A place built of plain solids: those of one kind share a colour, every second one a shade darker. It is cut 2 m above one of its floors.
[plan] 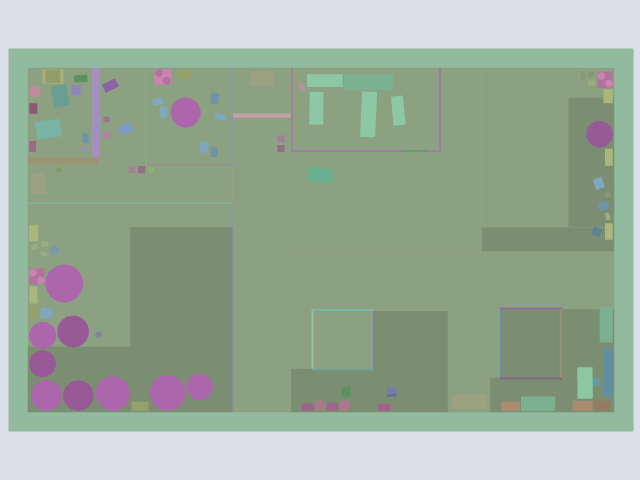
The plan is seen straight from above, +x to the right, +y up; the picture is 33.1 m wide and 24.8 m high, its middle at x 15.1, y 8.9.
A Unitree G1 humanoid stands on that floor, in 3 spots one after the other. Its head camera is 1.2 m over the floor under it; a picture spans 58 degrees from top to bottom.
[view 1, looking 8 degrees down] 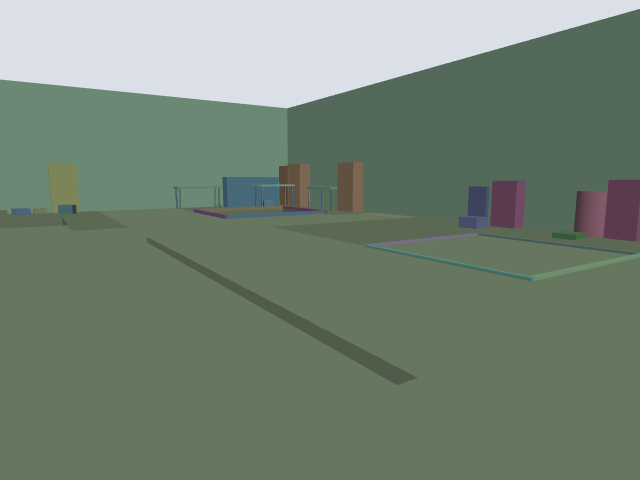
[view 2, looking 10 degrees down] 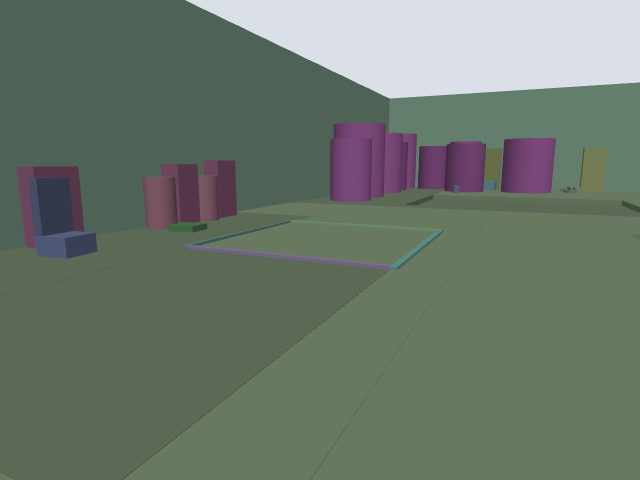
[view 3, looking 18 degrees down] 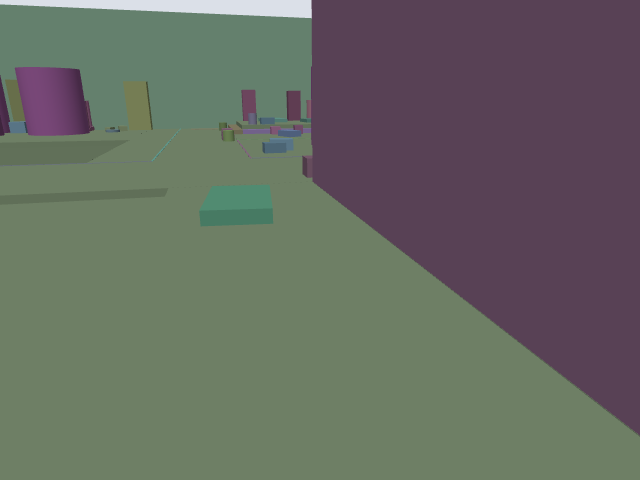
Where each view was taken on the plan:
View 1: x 11.83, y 10.16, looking -33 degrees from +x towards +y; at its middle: floor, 8.63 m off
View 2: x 22.55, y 6.56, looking -155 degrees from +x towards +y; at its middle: floor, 6.91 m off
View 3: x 20.02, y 11.97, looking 166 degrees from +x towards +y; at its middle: floor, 3.88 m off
